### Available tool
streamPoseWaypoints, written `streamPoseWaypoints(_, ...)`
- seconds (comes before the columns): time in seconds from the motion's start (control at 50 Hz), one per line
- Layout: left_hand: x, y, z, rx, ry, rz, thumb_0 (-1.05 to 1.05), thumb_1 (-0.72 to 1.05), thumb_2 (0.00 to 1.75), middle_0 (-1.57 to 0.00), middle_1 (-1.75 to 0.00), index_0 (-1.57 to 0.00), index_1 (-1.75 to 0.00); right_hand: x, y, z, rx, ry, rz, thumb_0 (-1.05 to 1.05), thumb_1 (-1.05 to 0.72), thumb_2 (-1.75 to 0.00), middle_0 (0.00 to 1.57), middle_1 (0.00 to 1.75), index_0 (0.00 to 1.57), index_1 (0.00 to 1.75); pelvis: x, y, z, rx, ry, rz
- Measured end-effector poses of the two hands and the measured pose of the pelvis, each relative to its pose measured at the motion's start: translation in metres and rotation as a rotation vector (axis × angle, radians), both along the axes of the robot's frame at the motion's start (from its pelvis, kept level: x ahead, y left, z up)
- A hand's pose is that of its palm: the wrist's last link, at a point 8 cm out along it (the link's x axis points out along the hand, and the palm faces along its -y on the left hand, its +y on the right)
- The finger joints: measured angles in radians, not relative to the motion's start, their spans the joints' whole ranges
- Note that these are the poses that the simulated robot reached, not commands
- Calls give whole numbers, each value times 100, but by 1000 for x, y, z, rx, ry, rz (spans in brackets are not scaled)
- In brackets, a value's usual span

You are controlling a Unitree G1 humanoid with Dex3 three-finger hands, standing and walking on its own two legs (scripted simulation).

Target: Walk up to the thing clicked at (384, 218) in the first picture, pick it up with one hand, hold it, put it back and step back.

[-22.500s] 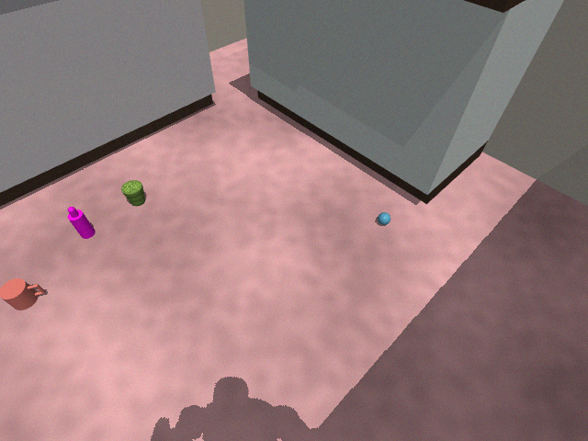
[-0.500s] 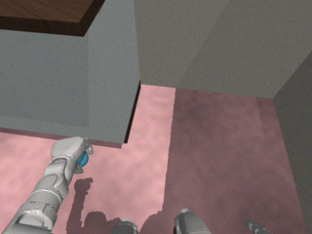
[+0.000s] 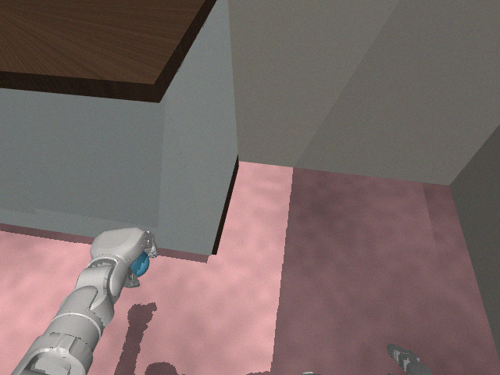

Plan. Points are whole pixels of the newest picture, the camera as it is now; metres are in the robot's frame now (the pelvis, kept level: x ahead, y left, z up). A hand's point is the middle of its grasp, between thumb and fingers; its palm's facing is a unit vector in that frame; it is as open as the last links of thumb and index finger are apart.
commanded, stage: hold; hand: left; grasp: from above
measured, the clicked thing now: (134, 263) +0.33 +0.23 -0.08
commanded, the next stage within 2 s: crouch in 1.60 s
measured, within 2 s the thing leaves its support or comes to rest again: neither
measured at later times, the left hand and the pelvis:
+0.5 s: hand (130, 275) +0.29 +0.21 -0.03, palm faces -0.46 -0.06 -0.89, open 7.4 cm; pelvis -0.01 -0.01 +0.01, yaw +0 degrees
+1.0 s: hand (126, 282) +0.27 +0.21 -0.01, palm faces -0.44 -0.06 -0.89, open 7.4 cm; pelvis -0.02 -0.01 +0.02, yaw -1 degrees
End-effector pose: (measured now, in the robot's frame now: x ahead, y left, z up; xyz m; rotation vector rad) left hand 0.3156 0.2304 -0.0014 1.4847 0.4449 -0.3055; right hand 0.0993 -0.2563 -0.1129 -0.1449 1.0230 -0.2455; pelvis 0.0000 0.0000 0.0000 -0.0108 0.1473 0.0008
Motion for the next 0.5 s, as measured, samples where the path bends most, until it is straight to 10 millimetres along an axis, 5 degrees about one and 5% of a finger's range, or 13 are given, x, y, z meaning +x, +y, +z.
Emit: streamPoseWaypoints(0.5, -24, -18, 29, -3, -8, -30, 3, 38, 22, -82, -54, -88, -42, 13, -9, 15, 13, -64, 27, 1, -91, -89, 20, 30, 20, 30, -9, -11, 12, 16, -76, -6)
